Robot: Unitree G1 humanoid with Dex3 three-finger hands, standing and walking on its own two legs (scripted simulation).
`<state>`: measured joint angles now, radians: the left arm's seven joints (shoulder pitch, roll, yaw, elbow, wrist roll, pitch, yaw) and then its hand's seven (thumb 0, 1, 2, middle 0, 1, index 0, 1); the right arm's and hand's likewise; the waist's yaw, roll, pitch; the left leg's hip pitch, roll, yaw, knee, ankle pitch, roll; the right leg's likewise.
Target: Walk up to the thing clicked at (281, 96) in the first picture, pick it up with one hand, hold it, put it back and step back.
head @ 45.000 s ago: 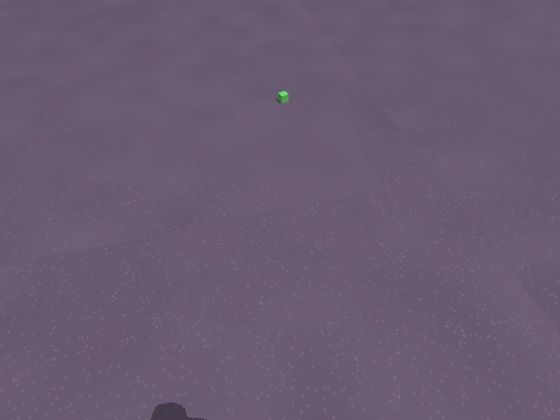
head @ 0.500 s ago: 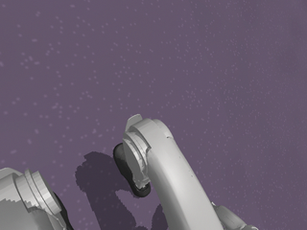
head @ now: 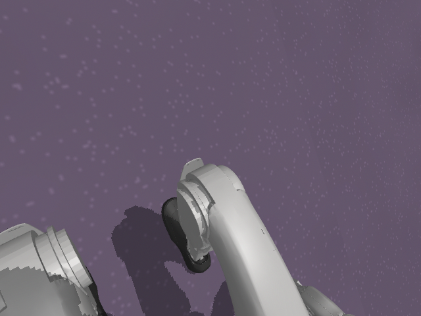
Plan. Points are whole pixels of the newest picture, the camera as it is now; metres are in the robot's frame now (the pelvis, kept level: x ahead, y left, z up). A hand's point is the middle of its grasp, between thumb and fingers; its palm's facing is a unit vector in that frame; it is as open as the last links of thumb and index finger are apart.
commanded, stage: settle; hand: left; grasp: from above
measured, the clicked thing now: out of the picture +0.49 +0.32 -0.29
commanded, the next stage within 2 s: lift in 0.58 s
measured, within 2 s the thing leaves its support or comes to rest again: neither
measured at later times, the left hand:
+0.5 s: hand out of the picture +0.47 +0.32 -0.17, palm faces -0.39 -0.19 -0.90, open 5.7 cm
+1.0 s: hand out of the picture +0.44 +0.32 -0.10, palm faces -0.41 -0.20 -0.89, open 5.6 cm
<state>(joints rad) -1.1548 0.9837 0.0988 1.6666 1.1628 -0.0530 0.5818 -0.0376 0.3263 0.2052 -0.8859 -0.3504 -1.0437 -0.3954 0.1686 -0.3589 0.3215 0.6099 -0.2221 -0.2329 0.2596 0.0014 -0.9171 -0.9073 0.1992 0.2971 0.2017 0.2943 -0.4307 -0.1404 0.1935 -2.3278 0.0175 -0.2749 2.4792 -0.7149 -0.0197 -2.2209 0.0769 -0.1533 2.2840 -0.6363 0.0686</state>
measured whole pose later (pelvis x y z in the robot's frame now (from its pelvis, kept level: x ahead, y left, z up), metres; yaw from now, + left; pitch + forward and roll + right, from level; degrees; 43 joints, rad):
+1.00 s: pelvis +0.00 -0.01 +0.03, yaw +8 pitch +35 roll -7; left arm -0.95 0.65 0.05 1.21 1.09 0.01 0.19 -0.10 0.40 0.11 -0.90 -0.32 -1.22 -0.30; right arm 0.22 -0.30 0.07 0.66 -0.09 0.05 0.12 0.00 -0.91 -0.91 0.20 0.30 0.20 0.29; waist -0.24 0.04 -0.07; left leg -2.26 0.00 -0.14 2.31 -0.66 -0.02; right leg -2.20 0.03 -0.05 2.22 -0.64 0.05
